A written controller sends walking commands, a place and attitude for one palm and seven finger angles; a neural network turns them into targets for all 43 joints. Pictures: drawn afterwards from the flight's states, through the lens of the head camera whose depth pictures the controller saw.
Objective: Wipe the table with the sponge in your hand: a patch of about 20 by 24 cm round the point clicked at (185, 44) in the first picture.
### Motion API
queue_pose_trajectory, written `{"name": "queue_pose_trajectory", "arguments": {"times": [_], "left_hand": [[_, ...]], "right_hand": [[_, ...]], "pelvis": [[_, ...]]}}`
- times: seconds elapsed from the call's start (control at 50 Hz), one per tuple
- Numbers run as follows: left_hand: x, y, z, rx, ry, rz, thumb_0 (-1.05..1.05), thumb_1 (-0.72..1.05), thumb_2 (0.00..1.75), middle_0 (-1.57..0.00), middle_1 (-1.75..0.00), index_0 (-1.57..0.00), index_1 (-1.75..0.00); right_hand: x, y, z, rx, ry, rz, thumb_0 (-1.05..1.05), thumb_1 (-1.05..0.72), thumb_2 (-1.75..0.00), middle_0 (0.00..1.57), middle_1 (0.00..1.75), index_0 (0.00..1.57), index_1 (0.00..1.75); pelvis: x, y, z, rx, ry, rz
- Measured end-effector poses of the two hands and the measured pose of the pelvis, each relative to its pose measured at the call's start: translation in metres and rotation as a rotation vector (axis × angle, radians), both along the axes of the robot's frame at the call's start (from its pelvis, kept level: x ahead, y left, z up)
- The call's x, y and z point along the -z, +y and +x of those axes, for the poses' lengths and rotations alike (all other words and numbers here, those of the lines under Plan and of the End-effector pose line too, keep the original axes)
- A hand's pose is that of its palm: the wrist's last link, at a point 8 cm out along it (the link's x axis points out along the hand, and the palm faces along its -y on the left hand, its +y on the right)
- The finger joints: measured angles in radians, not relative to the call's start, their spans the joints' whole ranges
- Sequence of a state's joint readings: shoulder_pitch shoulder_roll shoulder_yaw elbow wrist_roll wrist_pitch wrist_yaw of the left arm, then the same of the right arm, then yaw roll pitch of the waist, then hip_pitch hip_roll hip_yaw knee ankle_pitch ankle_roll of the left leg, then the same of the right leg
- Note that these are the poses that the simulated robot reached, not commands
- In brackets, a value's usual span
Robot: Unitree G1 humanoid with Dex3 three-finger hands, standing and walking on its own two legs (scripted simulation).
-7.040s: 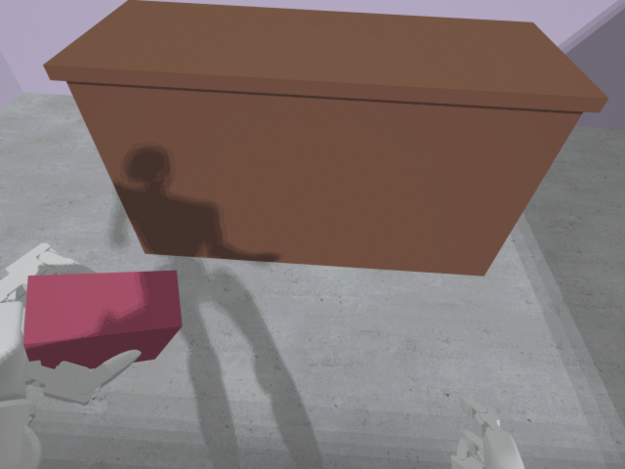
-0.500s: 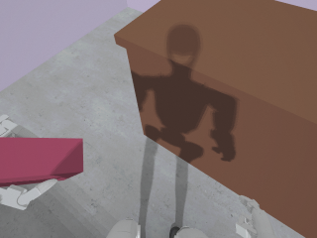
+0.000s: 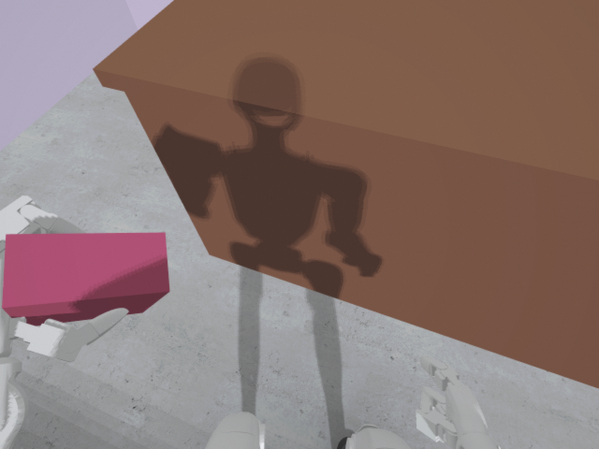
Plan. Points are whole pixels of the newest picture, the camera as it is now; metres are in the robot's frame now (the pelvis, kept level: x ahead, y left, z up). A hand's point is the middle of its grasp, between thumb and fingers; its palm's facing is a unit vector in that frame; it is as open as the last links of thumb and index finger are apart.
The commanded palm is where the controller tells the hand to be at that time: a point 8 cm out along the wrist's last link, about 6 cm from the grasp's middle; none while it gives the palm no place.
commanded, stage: turn to face it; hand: left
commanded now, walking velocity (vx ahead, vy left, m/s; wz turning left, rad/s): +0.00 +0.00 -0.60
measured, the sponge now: (111, 280) +0.24 +0.21 +0.15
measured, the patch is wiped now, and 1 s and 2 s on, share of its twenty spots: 0.00 0.00 0.00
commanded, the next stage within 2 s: take the last steps up to it in 1.08 s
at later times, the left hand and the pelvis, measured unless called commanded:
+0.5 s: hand (129, 320) +0.20 +0.16 +0.19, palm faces +0.16 -0.88 -0.45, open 9.9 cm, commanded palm +0.17 +0.20 +0.20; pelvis -0.07 -0.02 +0.01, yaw -18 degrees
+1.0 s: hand (255, 394) +0.15 +0.04 +0.19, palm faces -0.13 -0.86 -0.49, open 9.9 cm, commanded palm +0.13 +0.10 +0.20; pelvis -0.16 -0.04 +0.01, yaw -34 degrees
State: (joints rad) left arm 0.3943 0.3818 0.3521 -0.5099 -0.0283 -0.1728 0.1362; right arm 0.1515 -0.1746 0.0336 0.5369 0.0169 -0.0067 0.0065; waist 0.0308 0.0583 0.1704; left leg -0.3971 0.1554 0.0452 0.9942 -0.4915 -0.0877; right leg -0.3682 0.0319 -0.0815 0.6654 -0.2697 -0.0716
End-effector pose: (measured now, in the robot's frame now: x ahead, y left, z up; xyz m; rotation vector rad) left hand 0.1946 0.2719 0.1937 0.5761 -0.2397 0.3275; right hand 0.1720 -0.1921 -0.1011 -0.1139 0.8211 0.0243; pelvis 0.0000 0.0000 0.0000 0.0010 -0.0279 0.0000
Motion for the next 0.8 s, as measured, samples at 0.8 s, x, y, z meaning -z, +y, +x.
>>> {"name": "queue_pose_trajectory", "arguments": {"times": [0.8], "left_hand": [[-0.011, -0.184, -0.036, 0.579, 0.026, 0.047, 0.00, -0.47, 1.00, -0.77, -1.35, -0.77, -1.34]], "right_hand": [[-0.011, -0.136, -0.284, 0.597, 0.089, -0.086, 0.01, -0.90, -0.90, 0.20, 0.30, 0.20, 0.30]], "pelvis": [[-0.009, -0.050, -0.134, 0.503, 0.014, 0.029]]}}
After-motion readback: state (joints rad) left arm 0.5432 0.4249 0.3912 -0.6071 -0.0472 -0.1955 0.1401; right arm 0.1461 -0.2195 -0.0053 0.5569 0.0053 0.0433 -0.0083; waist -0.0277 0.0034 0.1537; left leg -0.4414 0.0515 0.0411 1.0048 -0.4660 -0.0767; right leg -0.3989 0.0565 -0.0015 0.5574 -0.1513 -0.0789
